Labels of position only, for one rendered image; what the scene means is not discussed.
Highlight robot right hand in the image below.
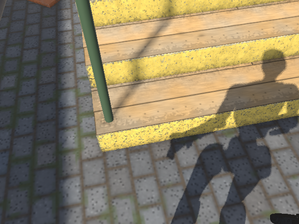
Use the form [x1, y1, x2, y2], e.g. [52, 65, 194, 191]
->
[270, 213, 299, 224]

